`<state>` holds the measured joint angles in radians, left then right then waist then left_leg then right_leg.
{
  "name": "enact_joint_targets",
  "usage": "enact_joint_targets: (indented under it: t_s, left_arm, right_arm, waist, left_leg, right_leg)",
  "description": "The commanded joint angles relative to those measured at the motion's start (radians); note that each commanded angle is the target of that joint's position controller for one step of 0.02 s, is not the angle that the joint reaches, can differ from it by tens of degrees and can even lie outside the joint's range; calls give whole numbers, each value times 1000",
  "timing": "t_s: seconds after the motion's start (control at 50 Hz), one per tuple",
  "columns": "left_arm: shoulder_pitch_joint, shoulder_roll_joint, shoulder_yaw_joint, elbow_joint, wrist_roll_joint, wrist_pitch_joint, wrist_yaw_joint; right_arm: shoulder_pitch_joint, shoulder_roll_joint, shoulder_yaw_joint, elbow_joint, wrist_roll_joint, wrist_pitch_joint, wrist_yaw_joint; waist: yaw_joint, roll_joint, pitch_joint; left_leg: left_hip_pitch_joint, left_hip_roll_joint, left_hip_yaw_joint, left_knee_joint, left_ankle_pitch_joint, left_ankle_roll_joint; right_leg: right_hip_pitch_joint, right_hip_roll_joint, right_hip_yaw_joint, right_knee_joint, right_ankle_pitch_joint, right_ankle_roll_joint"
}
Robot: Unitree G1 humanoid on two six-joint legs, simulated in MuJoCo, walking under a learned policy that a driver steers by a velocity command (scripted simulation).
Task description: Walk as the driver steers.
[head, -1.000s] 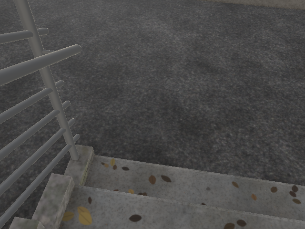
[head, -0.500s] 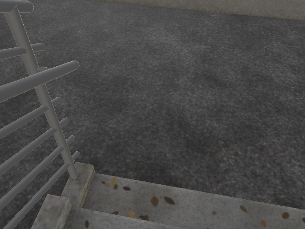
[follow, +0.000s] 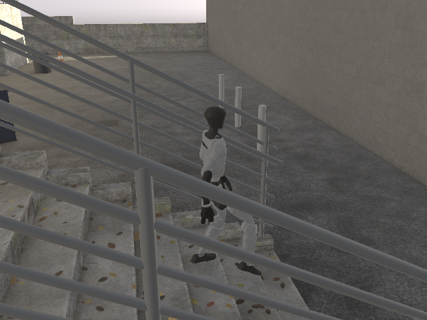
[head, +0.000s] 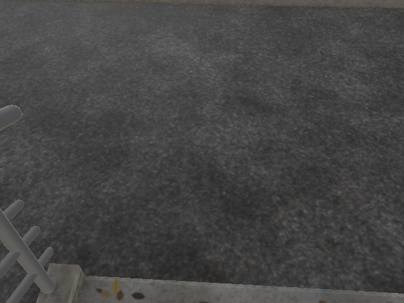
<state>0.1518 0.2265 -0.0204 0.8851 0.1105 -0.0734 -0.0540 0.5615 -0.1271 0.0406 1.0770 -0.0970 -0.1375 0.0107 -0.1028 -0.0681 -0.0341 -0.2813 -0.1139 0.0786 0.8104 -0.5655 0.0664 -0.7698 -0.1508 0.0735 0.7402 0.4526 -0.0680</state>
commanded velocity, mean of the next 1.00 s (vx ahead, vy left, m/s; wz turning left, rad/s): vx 0.32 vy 0.00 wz -0.47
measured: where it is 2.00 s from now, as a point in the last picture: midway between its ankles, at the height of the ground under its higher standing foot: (266, 249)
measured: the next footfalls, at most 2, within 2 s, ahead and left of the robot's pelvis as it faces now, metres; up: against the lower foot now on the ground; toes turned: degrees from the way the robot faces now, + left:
right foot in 0.16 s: +0.26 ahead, -0.15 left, -0.17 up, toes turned -9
left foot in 0.64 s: +0.31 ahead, +0.07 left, -0.17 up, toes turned -22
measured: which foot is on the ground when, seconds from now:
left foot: down 0.00-0.16, up 0.18-0.62, down 0.64-1.00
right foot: up 0.00-0.14, down 0.16-0.66, up 0.68-1.00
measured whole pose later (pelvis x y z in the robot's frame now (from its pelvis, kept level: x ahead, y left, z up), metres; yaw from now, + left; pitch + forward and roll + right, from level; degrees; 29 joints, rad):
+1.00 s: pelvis +0.39 -0.07 -0.21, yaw -30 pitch +2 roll +3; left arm 0.09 0.24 -0.03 0.86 0.09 -0.08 -0.12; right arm 0.56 -0.15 0.05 1.01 -0.07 -0.13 0.01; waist -0.10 -0.03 -0.03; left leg -0.16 -0.05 0.16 0.94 -0.82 0.05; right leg -0.73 -0.09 0.02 0.69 0.41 -0.05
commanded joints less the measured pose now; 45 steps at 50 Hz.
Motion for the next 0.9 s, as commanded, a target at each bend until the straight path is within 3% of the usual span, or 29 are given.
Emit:
enact_joint_targets:
  t_s: [0.02,0.1,0.14,0.16,0.18,0.2,0.22,0.26,0.3,0.34,0.38,0.4,0.44,0.5,0.52,0.54,0.56,0.58,0.62,0.64,0.66,0.68,0.7,0.72,0.74,0.76,0.78,0.84,0.9]
  left_arm:
    - [62,62,9,-60,3,26,-11]
    - [-153,63,3,-100,-12,8,-10]
    - [123,73,23,54,-56,-21,1]
    - [474,149,70,160,-68,-38,10]
    - [750,247,104,222,-47,-16,7]
    - [671,333,130,180,-71,-4,-16]
    - [560,307,141,133,-34,-1,-10]
    - [297,144,80,65,-26,1,-20]
    - [112,28,31,-9,-23,-45,2]
    - [156,91,43,-20,-57,-71,26]
    - [208,163,63,-35,-33,-70,30]
    - [212,148,55,-44,-10,-67,29]
    - [224,122,48,-66,-23,-59,28]
    - [440,134,66,-1,-21,-45,33]
    - [501,127,72,30,-28,-41,42]
    - [491,132,83,26,-91,-35,51]
    - [439,135,83,15,-91,-35,44]
    - [344,117,68,-1,-35,-37,25]
    - [119,136,71,-95,-50,-46,7]
    - [33,214,96,-131,-77,-52,-6]
    - [-40,177,98,-154,-44,-66,-29]
    - [151,-20,58,-130,-43,-76,-52]
    - [177,46,69,-147,-55,-87,-35]
    - [96,63,73,-148,-55,-67,-7]
    - [95,81,76,-122,-62,-43,12]
    - [215,60,54,-52,-35,-15,12]
    - [259,19,35,-16,0,-10,-9]
    - [113,44,18,-23,25,-25,-88]
    - [-112,58,13,-64,-21,-41,-86]
  right_arm:
    - [-146,-107,5,-93,-9,-18,12]
    - [97,-125,-1,0,33,20,-35]
    - [81,-159,-16,21,13,63,-9]
    - [45,-186,-19,25,-25,77,44]
    - [141,-67,-9,25,1,79,94]
    - [54,-99,-20,-97,36,72,130]
    - [-197,-168,-32,-223,67,57,119]
    - [-198,-169,-31,-233,64,46,36]
    - [-213,-102,-22,-239,15,38,-18]
    - [-194,-125,-47,-218,8,52,-14]
    - [-212,-114,-42,-247,26,64,-4]
    - [-158,-108,-39,-236,15,63,2]
    - [-200,-155,-59,-280,5,69,-10]
    - [-329,-184,-59,-360,-18,78,-35]
    - [-398,-173,-48,-383,-18,80,-35]
    - [-572,-141,-36,-426,6,83,-28]
    - [-565,-114,-23,-428,22,72,-25]
    - [-345,-125,-29,-345,-11,54,-23]
    - [-153,-165,-59,-306,-8,39,-25]
    - [-79,-185,-78,-318,39,36,-18]
    - [82,-227,-92,-274,47,30,-28]
    - [60,-339,-102,-266,44,4,-27]
    - [26,-324,-106,-310,15,1,17]
    - [-34,-292,-108,-285,19,12,40]
    - [-106,-220,-93,-283,36,19,48]
    - [-197,-81,-55,-272,25,32,40]
    - [-233,-30,-40,-269,34,35,23]
    - [-222,-77,-24,-259,28,-1,-39]
    - [25,-125,-13,-143,19,-18,-50]
  waist:
    - [130,92,125]
    - [-37,85,193]
    - [57,36,162]
    - [214,-8,64]
    - [280,-291,-255]
    - [248,-264,-413]
    - [310,-107,-263]
    - [150,150,-50]
    - [19,32,120]
    - [38,14,46]
    - [43,15,-23]
    - [24,11,-41]
    - [36,21,-38]
    - [165,23,-48]
    - [222,28,-32]
    - [277,82,34]
    - [265,19,13]
    - [167,-82,-7]
    - [2,44,-6]
    - [-84,137,-13]
    - [-121,157,-61]
    - [35,330,-116]
    - [16,164,-33]
    - [36,92,78]
    - [62,75,45]
    - [120,70,0]
    - [152,122,44]
    - [99,81,69]
    - [9,101,83]
  left_leg:
    - [-565,197,-190,-167,114,149]
    - [85,317,-303,57,300,118]
    - [17,279,-205,279,462,63]
    - [-180,216,-129,550,525,14]
    - [-500,43,1,1148,-194,-101]
    - [-719,64,-45,1321,-335,-127]
    - [-1018,88,-43,1320,-348,-144]
    - [-807,216,-154,1020,-46,-73]
    - [-394,272,-158,604,280,-40]
    - [-238,218,-94,362,533,-71]
    - [-204,188,-59,321,540,-113]
    - [-155,176,-67,412,628,-120]
    - [-227,169,-82,463,483,-145]
    - [-560,168,-173,519,170,-177]
    - [-716,178,-220,495,105,-180]
    - [-801,179,-217,172,-66,-199]
    - [-666,142,-177,98,-106,-183]
    - [-430,142,-162,330,172,-140]
    - [-58,69,-60,296,153,-116]
    - [196,-13,48,12,18,-114]
    - [413,35,-90,-68,194,-47]
    - [509,365,-599,-156,819,248]
    - [471,543,-919,-237,1001,392]
    - [385,575,-890,-246,925,400]
    - [329,499,-740,-217,833,334]
    - [277,402,-543,-204,758,207]
    - [57,322,-426,-203,684,151]
    - [-179,213,-187,-209,328,94]
    - [-165,226,-117,-170,261,72]
  right_leg:
    - [468,48,-76,53,96,7]
    - [141,7,-36,-381,-179,13]
    - [485,47,-118,-516,-52,17]
    - [912,67,-143,-481,111,-23]
    - [1475,-103,-18,-153,729,-272]
    - [1648,-209,228,-61,803,-384]
    - [1572,-266,340,-126,522,-409]
    - [892,-239,286,-276,-96,-313]
    - [264,-99,144,-405,5,-285]
    - [169,-26,94,-389,-53,-309]
    - [189,0,127,-291,49,-282]
    - [160,20,138,-208,28,-262]
    - [201,4,232,-129,-24,-254]
    - [541,-83,505,-69,-322,-324]
    - [679,-99,603,-74,-510,-323]
    - [730,-80,669,-157,-747,-319]
    - [658,-27,674,-208,-937,-312]
    - [453,10,640,-152,-894,-287]
    - [105,66,490,-8,-599,-295]
    - [-21,156,344,54,-466,-288]
    - [-141,252,262,347,-472,-218]
    - [-340,372,125,686,-1017,-94]
    - [-591,343,184,817,-1084,-38]
    - [-710,260,222,851,-996,-9]
    - [-690,206,193,851,-896,29]
    - [-561,130,214,702,-707,41]
    - [-386,102,117,669,-594,53]
    - [-164,45,26,374,-52,18]
    - [8,52,-60,53,159,-1]
Keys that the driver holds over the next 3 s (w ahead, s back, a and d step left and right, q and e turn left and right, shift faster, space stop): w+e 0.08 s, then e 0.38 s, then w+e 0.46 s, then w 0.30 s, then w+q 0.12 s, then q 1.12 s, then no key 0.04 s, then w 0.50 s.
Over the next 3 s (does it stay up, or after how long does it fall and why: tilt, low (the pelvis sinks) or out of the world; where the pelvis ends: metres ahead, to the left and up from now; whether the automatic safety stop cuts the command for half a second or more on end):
stays up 1.05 -0.31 -0.47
